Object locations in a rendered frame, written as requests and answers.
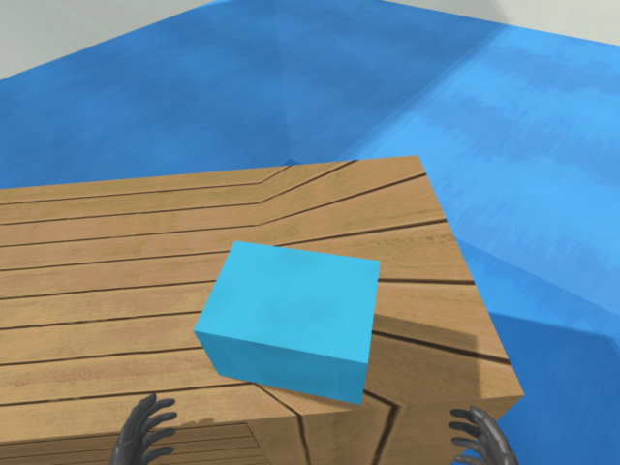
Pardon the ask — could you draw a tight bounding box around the pedestal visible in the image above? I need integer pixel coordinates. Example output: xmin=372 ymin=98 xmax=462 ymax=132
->
xmin=0 ymin=155 xmax=524 ymax=465

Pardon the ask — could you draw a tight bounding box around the left robot hand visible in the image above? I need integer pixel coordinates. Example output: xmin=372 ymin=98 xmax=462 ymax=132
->
xmin=108 ymin=393 xmax=177 ymax=465

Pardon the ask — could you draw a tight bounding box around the carton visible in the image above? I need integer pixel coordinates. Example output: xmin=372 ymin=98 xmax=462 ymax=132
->
xmin=194 ymin=241 xmax=380 ymax=405

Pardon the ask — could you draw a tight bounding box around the right robot hand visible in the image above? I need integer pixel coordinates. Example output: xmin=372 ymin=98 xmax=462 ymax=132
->
xmin=449 ymin=405 xmax=519 ymax=465

